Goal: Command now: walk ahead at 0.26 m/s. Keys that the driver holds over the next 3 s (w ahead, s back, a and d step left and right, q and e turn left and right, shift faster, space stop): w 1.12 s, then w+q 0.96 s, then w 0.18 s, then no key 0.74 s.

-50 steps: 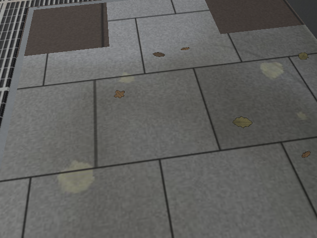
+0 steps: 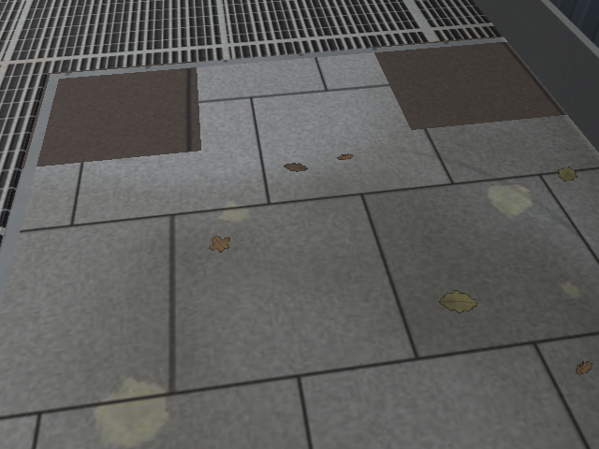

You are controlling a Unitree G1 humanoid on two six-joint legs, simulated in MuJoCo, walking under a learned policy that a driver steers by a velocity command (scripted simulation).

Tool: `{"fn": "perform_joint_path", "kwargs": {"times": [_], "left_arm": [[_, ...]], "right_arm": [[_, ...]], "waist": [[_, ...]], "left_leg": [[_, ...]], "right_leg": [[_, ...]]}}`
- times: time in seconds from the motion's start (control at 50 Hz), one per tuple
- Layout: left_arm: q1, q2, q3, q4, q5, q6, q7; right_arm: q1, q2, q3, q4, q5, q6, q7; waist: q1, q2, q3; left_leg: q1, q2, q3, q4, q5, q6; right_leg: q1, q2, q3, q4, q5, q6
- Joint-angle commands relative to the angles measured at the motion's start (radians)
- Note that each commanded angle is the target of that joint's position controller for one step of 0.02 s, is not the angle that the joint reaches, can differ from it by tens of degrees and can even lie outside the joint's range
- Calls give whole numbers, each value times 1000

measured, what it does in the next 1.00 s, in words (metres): walks ahead: left foot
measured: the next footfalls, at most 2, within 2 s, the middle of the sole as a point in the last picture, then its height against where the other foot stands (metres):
left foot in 0.54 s outside the picture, level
right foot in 1.10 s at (354, 369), level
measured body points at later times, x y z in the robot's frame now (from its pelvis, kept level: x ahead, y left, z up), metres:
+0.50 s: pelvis +0.20 +0.01 +0.00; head +0.23 +0.01 +0.45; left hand +0.09 +0.25 -0.14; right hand +0.44 -0.21 -0.10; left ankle +0.38 +0.13 -0.71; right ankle +0.02 -0.11 -0.73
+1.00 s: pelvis +0.48 +0.03 +0.01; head +0.50 +0.03 +0.46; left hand +0.68 +0.27 -0.09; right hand +0.45 -0.23 -0.13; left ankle +0.38 +0.13 -0.73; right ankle +0.68 -0.12 -0.69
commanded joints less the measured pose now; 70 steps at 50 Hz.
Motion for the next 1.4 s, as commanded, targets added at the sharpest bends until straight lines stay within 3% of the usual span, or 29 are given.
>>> {"fn": "perform_joint_path", "kwargs": {"times": [0.02, 0.06, 0.08, 0.1, 0.12, 0.14, 0.18, 0.22, 0.34, 0.46, 0.5, 0.54, 0.56, 0.58, 0.6, 0.62, 0.64, 0.7, 0.82, 1.0, 1.06, 1.1, 1.12, 1.14, 1.16, 1.18, 1.22, 1.28, 1.4], "left_arm": [[-84, 54, 10, -72, -15, -58, -21], [70, 62, 21, -15, -20, -72, -28], [188, 112, 40, 22, -13, -76, -27], [319, 239, 74, 53, -13, -82, -35], [363, 207, 54, 59, 4, -96, -45], [276, 147, 32, 37, 8, -110, -43], [185, 101, 14, -3, 6, -118, -48], [191, 61, -4, -7, 13, -107, -45], [260, 126, 2, -13, 18, -81, -5], [309, 136, 21, 3, -4, -74, -1], [282, 158, 32, -9, 0, -66, -1], [258, 146, 27, -26, 11, -50, -1], [277, 104, 10, -51, 31, -49, -3], [398, -52, -28, -54, 14, -72, -16], [291, 57, -3, -64, -17, -101, -19], [192, 113, 14, -103, -40, -119, -20], [151, 120, 16, -111, -35, -126, -11], [183, 76, 29, -102, -12, -95, -2], [-17, 79, 39, -180, 8, -74, -2], [-292, 58, 15, -273, -6, -95, -49], [-240, 100, 27, -277, -9, -103, -62], [29, 177, 69, -198, -6, -104, -55], [224, 254, 90, -158, 7, -100, -44], [269, 294, 96, -134, 9, -95, -51], [247, 190, 67, -145, 6, -98, -50], [154, 153, 55, -163, 7, -103, -43], [25, 97, 38, -181, 19, -114, -45], [19, 68, 31, -156, 31, -122, -45], [62, 119, 45, -134, 36, -118, -11]], "right_arm": [[13, -175, -37, -30, 11, -36, 2], [-62, -152, -31, -57, 12, -41, 12], [-108, -134, -25, -83, 6, -48, 16], [-121, -72, -11, -128, 0, -63, 14], [-141, -92, -16, -148, 12, -79, 13], [-136, -109, -22, -147, 34, -89, 22], [-122, -100, -24, -130, 29, -98, 33], [-136, -114, -40, -131, 13, -92, 40], [-344, -33, -13, -215, 3, -73, 53], [-449, -79, -10, -271, 14, -76, 79], [-377, -123, -30, -263, 12, -81, 82], [-90, -195, -74, -178, 14, -75, 72], [87, -270, -94, -141, 2, -70, 62], [138, -304, -93, -120, -9, -69, 72], [77, -210, -66, -128, -1, -78, 76], [-25, -171, -53, -146, 1, -87, 74], [-115, -146, -43, -167, -6, -96, 76], [-170, -83, -24, -156, -29, -106, 84], [-44, -153, -32, -115, -23, -98, 41], [128, -171, -38, -57, -4, -64, 26], [106, -195, -49, -60, -4, -48, 22], [67, -179, -42, -78, -9, -38, 23], [83, -145, -24, -103, -28, -40, 24], [217, 1, 15, -96, -18, -63, 39], [138, -113, -11, -87, 12, -86, 41], [40, -167, -28, -121, 39, -99, 41], [-24, -152, -38, -128, 23, -92, 25], [31, -83, -41, -115, 22, -50, 26], [-113, -77, -47, -184, 6, -36, 37]], "waist": [[3, 172, 209], [84, 130, 170], [127, 23, 123], [152, -279, 53], [148, -284, 9], [95, -160, 64], [50, -60, 95], [40, -74, 87], [72, -69, 120], [60, -85, 151], [1, -107, 82], [-141, -114, -95], [-180, 17, -232], [-90, 297, -386], [-117, 192, -282], [-90, 155, -132], [-52, 54, -73], [31, 68, -29], [4, 32, 62], [-76, 37, 104], [-21, 73, 57], [115, 79, -110], [165, -31, -268], [87, -302, -398], [130, -182, -346], [115, -144, -195], [52, -41, -62], [-3, -78, -21], [7, -51, 47]], "left_leg": [[-146, 280, -369, -321, -299, 203], [-241, 188, -227, -207, -145, 142], [-331, 102, -115, -7, 59, 96], [-514, -50, 59, 345, 42, 11], [-632, -66, -41, 597, -154, 7], [-704, -2, -100, 718, -108, 38], [-721, 75, -75, 700, 69, 75], [-643, 108, -42, 587, 169, 68], [-578, 69, 41, 202, 354, -5], [-496, 42, 38, 14, 414, 40], [-368, 3, 60, 3, 365, 73], [9, -41, 83, 12, 331, 123], [312, 162, -171, 20, 241, 187], [545, 378, -704, -184, -65, 347], [460, 341, -747, -288, -145, 294], [315, 318, -588, -300, -68, 250], [159, 288, -461, -321, 81, 231], [-68, 205, -251, -385, 253, 213], [-68, 193, -145, -459, 339, 228], [152, 219, -57, -382, 446, 186], [223, 247, -55, -275, 687, 159], [146, 173, 6, 28, 935, 115], [-83, 108, 49, 351, 641, 81], [-478, -86, 3, 679, -101, 23], [-582, -46, -142, 796, -160, 46], [-638, 2, -127, 806, -71, 63], [-555, 89, -96, 704, 86, 56], [-461, 126, -101, 628, 152, 53], [-598, 116, -103, 378, 410, 25]], "right_leg": [[-152, -19, -23, 59, -28, -36], [95, 8, -41, -129, 7, -53], [259, -45, 80, -208, 49, -73], [421, -242, 472, -381, -43, -192], [472, -382, 766, -494, -61, -277], [437, -395, 699, -472, -32, -262], [379, -317, 464, -473, 86, -203], [332, -245, 292, -495, 266, -154], [242, -199, 125, -558, 410, -154], [322, -255, 78, -544, 475, -136], [374, -266, 55, -431, 753, -114], [286, -200, -1, -85, 953, -66], [44, -134, -31, 251, 619, -36], [-276, 64, 43, 584, -133, 15], [-382, 23, 162, 702, -160, -13], [-447, -27, 133, 714, -69, -35], [-394, -84, 115, 667, 34, -41], [-243, -155, 110, 540, 129, -37], [-412, -170, 80, 239, 352, 23], [-408, -93, 23, -122, 452, 3], [-296, -54, -1, -159, 335, -38], [88, -2, -41, -169, 346, -92], [417, -195, 183, -135, 351, -159], [732, -412, 673, -272, 130, -315], [690, -387, 704, -345, 37, -269], [548, -364, 535, -364, 102, -220], [280, -299, 313, -431, 280, -177], [148, -250, 151, -505, 347, -156], [168, -234, -34, -554, 464, -139]]}}
Over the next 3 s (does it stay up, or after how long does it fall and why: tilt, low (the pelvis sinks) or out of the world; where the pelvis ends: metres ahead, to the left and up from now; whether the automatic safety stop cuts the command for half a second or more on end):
stays up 1.36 0.25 0.00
